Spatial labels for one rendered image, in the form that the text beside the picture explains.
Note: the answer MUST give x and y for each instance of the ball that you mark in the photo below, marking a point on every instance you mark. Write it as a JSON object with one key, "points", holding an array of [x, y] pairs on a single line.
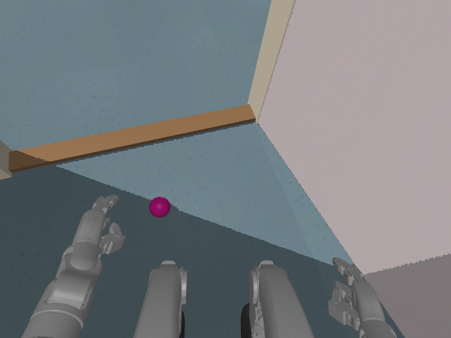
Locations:
{"points": [[159, 207]]}

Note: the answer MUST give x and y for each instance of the right robot arm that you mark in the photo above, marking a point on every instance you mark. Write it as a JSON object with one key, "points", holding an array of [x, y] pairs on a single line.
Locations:
{"points": [[375, 329]]}

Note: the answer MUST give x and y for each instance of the right robot hand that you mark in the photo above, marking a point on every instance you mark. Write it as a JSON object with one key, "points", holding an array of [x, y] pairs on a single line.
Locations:
{"points": [[361, 302]]}

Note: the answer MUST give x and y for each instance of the left robot arm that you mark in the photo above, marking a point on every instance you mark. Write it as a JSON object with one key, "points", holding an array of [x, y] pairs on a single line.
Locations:
{"points": [[65, 303]]}

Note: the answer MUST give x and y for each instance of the left robot hand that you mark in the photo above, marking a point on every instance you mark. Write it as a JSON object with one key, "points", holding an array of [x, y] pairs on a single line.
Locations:
{"points": [[94, 221]]}

